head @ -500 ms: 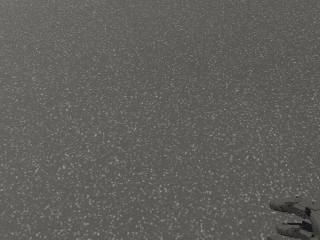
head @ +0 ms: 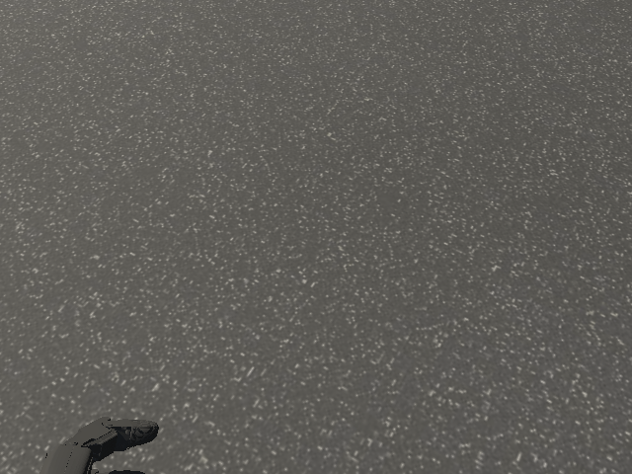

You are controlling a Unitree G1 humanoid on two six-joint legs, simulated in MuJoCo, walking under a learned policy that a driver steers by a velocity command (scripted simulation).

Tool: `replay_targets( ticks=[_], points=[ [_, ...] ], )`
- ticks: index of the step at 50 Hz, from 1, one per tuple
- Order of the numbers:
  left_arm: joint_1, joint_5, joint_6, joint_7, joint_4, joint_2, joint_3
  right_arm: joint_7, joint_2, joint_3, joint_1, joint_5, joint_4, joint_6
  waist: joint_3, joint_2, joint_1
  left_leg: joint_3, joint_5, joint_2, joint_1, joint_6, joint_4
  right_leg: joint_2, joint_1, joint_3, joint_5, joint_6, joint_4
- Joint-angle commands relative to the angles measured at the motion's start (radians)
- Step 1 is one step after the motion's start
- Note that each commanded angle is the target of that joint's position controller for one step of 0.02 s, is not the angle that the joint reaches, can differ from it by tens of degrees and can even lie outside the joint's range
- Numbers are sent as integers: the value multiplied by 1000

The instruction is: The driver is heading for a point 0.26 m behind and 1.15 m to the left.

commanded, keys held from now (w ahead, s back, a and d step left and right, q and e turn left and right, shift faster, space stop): q+shift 0.10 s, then w+q+shift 0.90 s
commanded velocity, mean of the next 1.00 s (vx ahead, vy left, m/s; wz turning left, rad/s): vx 0.72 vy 0.00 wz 0.94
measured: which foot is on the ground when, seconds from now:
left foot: down 0.00-0.00, up 0.02-0.48, down 0.50-0.88, up 0.90-1.00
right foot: down 0.00-0.48, up 0.50-0.86, down 0.88-1.00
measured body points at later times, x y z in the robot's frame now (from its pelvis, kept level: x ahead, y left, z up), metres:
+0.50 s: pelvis +0.14 +0.06 +0.01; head +0.12 +0.09 +0.45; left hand +0.09 +0.38 -0.12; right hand +0.44 -0.11 -0.04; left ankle +0.11 +0.13 -0.72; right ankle +0.16 -0.10 -0.72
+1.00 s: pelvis +0.43 +0.27 +0.00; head +0.45 +0.30 +0.45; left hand +0.31 +0.58 -0.09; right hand +0.71 +0.14 -0.11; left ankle +0.24 +0.20 -0.61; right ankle +0.57 +0.23 -0.72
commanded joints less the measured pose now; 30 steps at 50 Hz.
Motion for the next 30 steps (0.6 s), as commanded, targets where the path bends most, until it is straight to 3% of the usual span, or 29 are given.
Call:
replay_targets(
  ticks=[1, 2, 3, 4, 5, 7, 8, 10, 14, 17, 21, 22, 23, 24, 25, 26, 27, 29, 30],
  points=[
    [384, 21, -17, 20, 25, 230, 62, -18, -36, -17, -18, 14, -143, -7, -349, -177, 162, 8, -268, -27, -386, -54, 656, -424, 736, 281, 931, -127, 65],
    [372, -3, -2, 7, 4, 193, 61, -34, -94, -27, 129, 5, -133, 8, -518, -178, 110, 9, -291, 7, -403, -55, 791, -560, 767, 416, 998, -217, 64],
    [263, -13, 11, 13, -28, 159, 62, -40, -127, -35, 109, -17, -113, 32, -474, -128, 93, 29, -174, 59, -439, -74, 871, -530, 673, 416, 692, -255, 2],
    [191, -16, 23, 20, -50, 91, 44, -29, -146, -41, 6, -37, -129, 51, -351, -75, 105, 63, -104, 100, -466, -91, 838, -442, 537, 313, 398, -239, -71],
    [146, -8, 33, 27, -50, 64, 32, -14, -140, -46, -56, -39, -145, 67, -251, -66, 96, 73, -68, 128, -468, -113, 811, -367, 439, 219, 236, -215, -120],
    [154, 2, 38, 22, -27, 104, 47, 25, -105, -37, -62, -39, -161, 97, -182, -118, 86, 95, -2, 176, -422, -107, 723, -308, 296, 128, -313, -177, -245],
    [160, 4, 34, 16, -15, 123, 57, 39, -94, -33, -89, -39, -184, 102, -163, -136, 82, 114, 14, 187, -424, -95, 667, -300, 269, 119, -496, -157, -294],
    [184, -2, 17, 10, -1, 150, 74, 62, -81, -28, -171, -43, -226, 97, -139, -118, 95, 132, 50, 210, -463, -75, 575, -324, 278, 107, -654, -143, -360],
    [229, -7, -4, 3, 18, 188, 103, 96, -70, -22, -286, -40, -281, 86, -133, -74, 107, 154, 104, 252, -489, -47, 432, -379, 315, 25, -719, -127, -407],
    [193, -4, -1, 0, 10, 211, 118, 112, -69, -17, -308, -28, -292, 84, -121, -81, 85, 204, 99, 245, -381, -31, 307, -362, 253, -98, -720, -84, -408],
    [175, 3, 13, -11, 8, 236, 126, 108, -83, -11, -337, -25, -313, 83, -86, -83, 90, 296, 47, 234, -281, -1, 161, -370, 258, -188, -732, -51, -365],
    [169, 0, 21, -16, 8, 238, 127, 103, -80, -8, -312, -26, -307, 82, -76, -66, 77, 317, 59, 226, -236, 11, 105, -367, 255, -216, -737, -44, -321],
    [157, -5, 30, -20, 8, 226, 124, 94, -77, -9, -237, -29, -274, 78, -74, -10, 39, 333, 87, 201, -135, 26, 34, -336, 212, -271, -751, -31, -212],
    [159, 5, 37, -22, 9, 182, 113, 76, -109, -25, -93, -30, -200, 69, -84, 141, -14, 289, 21, 157, 1, 52, -20, -256, 141, -348, -683, -13, 62],
    [113, 21, 44, -28, -19, 93, 81, 57, -169, -40, 49, -26, -153, 57, -55, 364, -81, -4, -162, 276, 135, 116, -100, -166, -141, -355, -742, 18, 508],
    [17, 27, 38, -36, -136, 43, 56, 33, -262, -47, -6, -20, -220, 50, -20, 433, -49, -514, -383, 415, 185, 227, -292, -18, -524, -174, -733, 65, 712],
    [-60, 41, 19, -40, -179, 101, 63, 15, -262, -52, -22, -24, -236, 45, -10, 278, -61, -611, -334, 497, 209, 264, -398, -63, -631, -45, -626, 72, 753],
    [18, 36, -10, -48, -130, 161, 72, 1, -217, -42, -55, -35, -241, 29, -43, 159, 14, -454, -178, 442, 172, 243, -353, -110, -521, -19, -466, 74, 680],
    [55, 38, -9, -52, -105, 176, 75, -1, -205, -36, -70, -31, -246, 16, -55, 136, 40, -398, -149, 396, 127, 228, -367, -117, -441, -19, -433, 78, 637]
  ],
)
